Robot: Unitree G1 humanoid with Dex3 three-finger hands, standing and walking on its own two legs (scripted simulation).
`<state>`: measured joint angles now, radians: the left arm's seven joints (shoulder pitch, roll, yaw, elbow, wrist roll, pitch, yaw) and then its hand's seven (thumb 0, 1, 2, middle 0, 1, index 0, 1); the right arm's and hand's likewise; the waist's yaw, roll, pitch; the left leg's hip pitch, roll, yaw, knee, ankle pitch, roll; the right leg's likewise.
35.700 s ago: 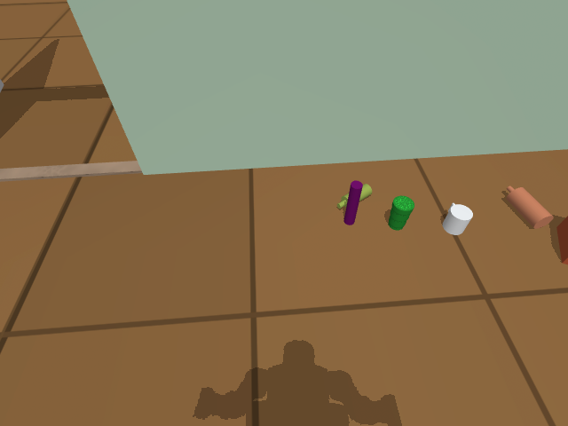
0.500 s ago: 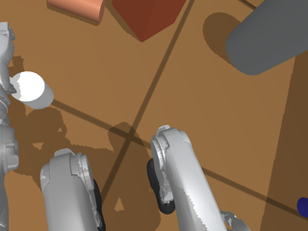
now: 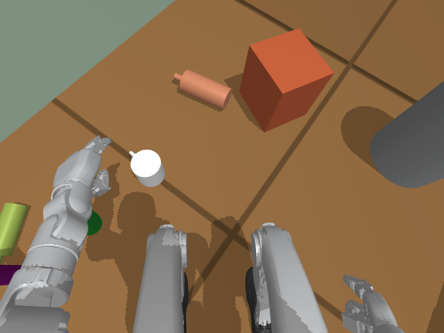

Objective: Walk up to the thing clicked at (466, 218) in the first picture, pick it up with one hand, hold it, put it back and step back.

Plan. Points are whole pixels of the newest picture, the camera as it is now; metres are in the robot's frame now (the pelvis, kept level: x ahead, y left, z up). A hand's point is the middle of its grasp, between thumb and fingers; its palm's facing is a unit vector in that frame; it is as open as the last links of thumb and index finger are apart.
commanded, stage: home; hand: left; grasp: from above
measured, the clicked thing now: (145, 165) +0.55 +0.24 -0.44
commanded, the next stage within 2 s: none
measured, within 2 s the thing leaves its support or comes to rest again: neither
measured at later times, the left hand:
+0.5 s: hand (69, 232) +0.26 +0.20 +0.10, palm faces +0.06 -0.95 -0.30, open 7.4 cm
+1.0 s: hand (26, 271) +0.22 +0.19 +0.18, palm faces +0.14 -0.97 -0.21, open 7.4 cm
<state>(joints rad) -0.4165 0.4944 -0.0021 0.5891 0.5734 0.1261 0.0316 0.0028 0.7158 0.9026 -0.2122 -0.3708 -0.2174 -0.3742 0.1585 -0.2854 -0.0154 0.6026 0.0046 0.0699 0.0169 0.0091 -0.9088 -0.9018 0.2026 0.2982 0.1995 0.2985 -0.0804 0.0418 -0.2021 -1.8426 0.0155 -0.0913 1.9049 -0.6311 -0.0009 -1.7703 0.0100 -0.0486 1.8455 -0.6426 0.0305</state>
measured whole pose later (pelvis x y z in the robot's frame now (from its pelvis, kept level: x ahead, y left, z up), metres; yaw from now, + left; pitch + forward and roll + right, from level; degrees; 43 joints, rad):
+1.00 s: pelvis +0.08 +0.00 +0.23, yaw +5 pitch +10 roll -3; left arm 0.50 0.22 0.03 -0.11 -0.05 0.45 0.02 0.01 0.90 0.89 -0.20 -0.30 -0.20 -0.30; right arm 0.27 -0.23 0.04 0.51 0.01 -0.22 -0.18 0.02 -0.91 -0.90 0.20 0.30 0.20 0.30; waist -0.04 0.05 -0.17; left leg -0.69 0.02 -0.07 1.00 -0.48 -0.01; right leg -0.62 0.00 -0.05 0.93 -0.48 0.01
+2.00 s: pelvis +0.08 +0.00 +0.23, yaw +5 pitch +10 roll -3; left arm 0.50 0.23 0.02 -0.13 -0.05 0.46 0.02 0.01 0.90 0.89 -0.20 -0.30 -0.20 -0.30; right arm 0.29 -0.22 0.04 0.54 0.01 -0.23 -0.18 0.02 -0.91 -0.90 0.21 0.30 0.20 0.30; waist -0.04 0.05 -0.16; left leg -0.70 0.02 -0.06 1.01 -0.49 -0.01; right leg -0.63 0.00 -0.04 0.94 -0.48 0.02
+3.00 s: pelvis +0.08 +0.00 +0.24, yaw +5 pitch +4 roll -1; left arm 0.27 0.27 0.00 0.34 0.05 0.16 0.04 0.01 0.90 0.89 -0.20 -0.30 -0.21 -0.30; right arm 0.18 -0.27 0.02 0.73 -0.09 -0.08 -0.06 0.01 -0.90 -0.90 0.21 0.30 0.20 0.30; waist 0.02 0.00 -0.02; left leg -0.54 0.00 -0.03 0.91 -0.44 0.00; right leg -0.50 -0.03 -0.01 0.89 -0.46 0.02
